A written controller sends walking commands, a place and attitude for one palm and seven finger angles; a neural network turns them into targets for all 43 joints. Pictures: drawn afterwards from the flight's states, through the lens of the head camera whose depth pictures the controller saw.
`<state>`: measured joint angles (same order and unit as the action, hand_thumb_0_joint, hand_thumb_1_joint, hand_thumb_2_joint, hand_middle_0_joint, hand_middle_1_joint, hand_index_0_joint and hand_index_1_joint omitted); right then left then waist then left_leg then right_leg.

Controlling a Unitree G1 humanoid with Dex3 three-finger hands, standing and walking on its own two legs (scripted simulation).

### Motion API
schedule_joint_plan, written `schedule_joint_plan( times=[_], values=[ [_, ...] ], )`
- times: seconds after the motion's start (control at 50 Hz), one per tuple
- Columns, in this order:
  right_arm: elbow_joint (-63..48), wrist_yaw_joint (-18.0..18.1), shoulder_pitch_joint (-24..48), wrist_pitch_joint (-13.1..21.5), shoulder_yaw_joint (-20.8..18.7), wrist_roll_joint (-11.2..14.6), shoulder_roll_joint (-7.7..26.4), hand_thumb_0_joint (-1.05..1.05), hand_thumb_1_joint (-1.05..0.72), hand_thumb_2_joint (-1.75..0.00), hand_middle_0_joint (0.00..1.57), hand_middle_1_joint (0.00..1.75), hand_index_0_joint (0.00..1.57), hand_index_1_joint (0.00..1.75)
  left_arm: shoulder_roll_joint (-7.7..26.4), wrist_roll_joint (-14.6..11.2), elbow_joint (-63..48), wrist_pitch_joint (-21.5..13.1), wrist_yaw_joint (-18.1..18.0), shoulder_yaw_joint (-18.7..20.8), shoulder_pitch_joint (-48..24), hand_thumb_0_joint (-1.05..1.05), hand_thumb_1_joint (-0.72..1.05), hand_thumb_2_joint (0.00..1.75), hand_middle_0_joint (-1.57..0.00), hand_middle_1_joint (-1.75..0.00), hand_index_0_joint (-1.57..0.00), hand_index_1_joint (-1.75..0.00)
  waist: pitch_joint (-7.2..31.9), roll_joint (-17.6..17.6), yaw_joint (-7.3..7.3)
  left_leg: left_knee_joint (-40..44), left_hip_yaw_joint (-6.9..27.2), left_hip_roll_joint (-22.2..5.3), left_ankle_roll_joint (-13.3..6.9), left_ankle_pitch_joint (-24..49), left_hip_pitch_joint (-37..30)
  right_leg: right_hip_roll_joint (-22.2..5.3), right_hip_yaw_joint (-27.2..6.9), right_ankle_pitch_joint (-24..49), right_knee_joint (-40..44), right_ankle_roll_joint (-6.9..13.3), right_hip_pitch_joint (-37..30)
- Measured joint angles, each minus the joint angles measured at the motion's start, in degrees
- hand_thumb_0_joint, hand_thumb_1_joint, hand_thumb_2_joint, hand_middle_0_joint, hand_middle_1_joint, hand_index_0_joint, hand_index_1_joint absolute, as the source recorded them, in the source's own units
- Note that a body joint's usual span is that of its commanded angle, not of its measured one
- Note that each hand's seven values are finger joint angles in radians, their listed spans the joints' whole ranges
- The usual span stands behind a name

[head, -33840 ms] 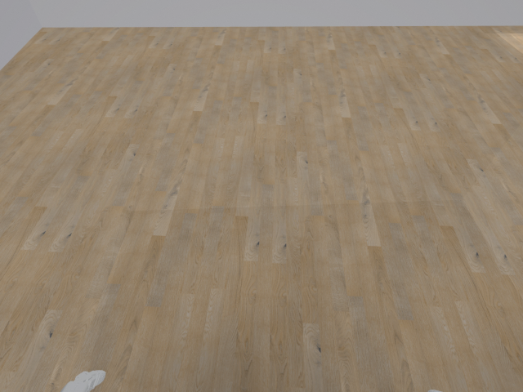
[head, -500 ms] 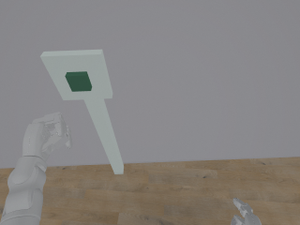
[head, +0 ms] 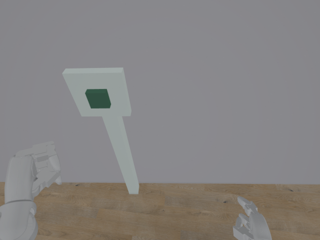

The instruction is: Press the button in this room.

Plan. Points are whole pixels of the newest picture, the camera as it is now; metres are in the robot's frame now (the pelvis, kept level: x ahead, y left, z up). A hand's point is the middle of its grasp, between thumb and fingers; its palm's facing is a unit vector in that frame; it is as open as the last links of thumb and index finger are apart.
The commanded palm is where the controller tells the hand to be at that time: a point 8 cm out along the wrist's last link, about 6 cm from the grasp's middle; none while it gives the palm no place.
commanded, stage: draw the hand back to the body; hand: left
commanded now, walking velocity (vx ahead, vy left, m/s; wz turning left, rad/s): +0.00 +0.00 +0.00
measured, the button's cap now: (98, 98) +0.52 +0.27 +0.07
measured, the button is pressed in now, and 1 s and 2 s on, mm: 0 0 0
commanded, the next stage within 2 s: step back with the hand held close in 0.48 s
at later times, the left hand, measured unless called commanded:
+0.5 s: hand (42, 182) +0.17 +0.24 +0.15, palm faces +0.40 -0.83 -0.38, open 3.1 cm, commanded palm +0.12 +0.28 +0.17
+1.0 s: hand (30, 191) +0.16 +0.26 +0.15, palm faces +0.27 -0.82 -0.50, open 3.1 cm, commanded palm +0.10 +0.30 +0.17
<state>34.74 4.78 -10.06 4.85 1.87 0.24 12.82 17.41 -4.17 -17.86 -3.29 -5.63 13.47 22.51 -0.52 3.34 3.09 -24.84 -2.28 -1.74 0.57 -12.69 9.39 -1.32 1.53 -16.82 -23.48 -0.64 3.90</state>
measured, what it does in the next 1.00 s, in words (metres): stands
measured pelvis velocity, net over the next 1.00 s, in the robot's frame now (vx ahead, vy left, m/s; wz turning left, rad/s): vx -0.04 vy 0.02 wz -0.03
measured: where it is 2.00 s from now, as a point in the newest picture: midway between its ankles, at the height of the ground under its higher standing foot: outside the picture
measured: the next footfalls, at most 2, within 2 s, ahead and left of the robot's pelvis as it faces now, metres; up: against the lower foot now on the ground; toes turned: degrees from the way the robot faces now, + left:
right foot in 1.72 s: -0.19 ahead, -0.09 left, +0.00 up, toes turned -1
left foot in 1.90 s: -0.11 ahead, +0.13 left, +0.00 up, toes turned -1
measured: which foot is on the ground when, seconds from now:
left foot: down 0.00-1.00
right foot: down 0.00-1.00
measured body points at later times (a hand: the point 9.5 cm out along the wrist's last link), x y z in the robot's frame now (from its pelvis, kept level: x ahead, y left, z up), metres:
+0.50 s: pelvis +0.00 +0.00 +0.00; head -0.02 -0.02 +0.45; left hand +0.15 +0.28 +0.17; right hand +0.20 -0.22 -0.08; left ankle +0.01 +0.13 -0.74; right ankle -0.04 -0.12 -0.74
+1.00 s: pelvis -0.04 +0.02 +0.00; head -0.01 +0.02 +0.45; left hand +0.14 +0.30 +0.18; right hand +0.13 -0.22 -0.08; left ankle +0.01 +0.13 -0.74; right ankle -0.04 -0.12 -0.74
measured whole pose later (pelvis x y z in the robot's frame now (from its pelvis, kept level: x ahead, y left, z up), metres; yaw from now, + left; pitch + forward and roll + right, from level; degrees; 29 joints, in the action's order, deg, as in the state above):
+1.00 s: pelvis -0.04 +0.02 +0.00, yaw -2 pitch +1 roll -1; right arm 29.7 4.3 -10.0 -1.7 -0.5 0.4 12.9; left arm 23.2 -3.2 -32.9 -8.2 -5.9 20.7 36.5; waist -2.5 1.2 0.0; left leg -26.3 -4.0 -1.7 -1.2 -9.5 17.4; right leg -1.5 -0.3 -12.6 -24.4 -2.4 12.4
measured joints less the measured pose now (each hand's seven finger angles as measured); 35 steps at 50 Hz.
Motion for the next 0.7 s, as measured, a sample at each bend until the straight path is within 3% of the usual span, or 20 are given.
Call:
schedule_joint_plan(
  times=[0.26, 0.62, 0.7],
  values=[
    [0.3, -0.1, -1.2, 0.6, -0.9, -0.3, -0.1, 0.01, -0.91, -0.9, 0.2, 0.3, 0.2, 0.3, 1.4, 0.2, -11.0, -1.0, 0.2, 3.1, 10.4, 0.01, 0.89, 0.9, -1.3, -1.5, -1.3, -1.5, 0.4, 0.7, 0.67, 0.0, -0.1, -0.2, 0.0, -0.5, -1.1, 0.2, -0.1, 0.1, 1.1, -0.1, -1.5],
    [0.3, 0.6, -0.5, 1.1, -0.7, -0.7, -0.4, 0.01, -0.91, -0.9, 0.2, 0.3, 0.2, 0.3, 0.8, 0.4, -9.9, -0.6, 0.2, 2.7, 8.4, 0.01, 0.89, 0.9, -1.3, -1.5, -1.3, -1.5, -0.6, 0.0, 0.86, 0.6, 0.0, -0.6, 0.1, 0.3, -1.9, 0.7, -0.1, 1.2, 2.1, 0.1, -2.5],
    [-1.0, -0.2, 0.0, -1.2, -0.4, -0.9, 0.0, 0.01, -0.91, -0.9, 0.2, 0.3, 0.2, 0.3, 1.4, 0.9, -9.8, -2.7, 0.2, 5.3, 7.7, 0.01, 0.89, 0.9, -1.3, -1.5, -1.31, -1.5, 0.0, 0.3, -0.13, -0.6, 0.1, -1.1, -0.1, 0.3, 1.0, 1.2, 0.0, 2.2, 2.7, -0.1, -0.4]
  ],
)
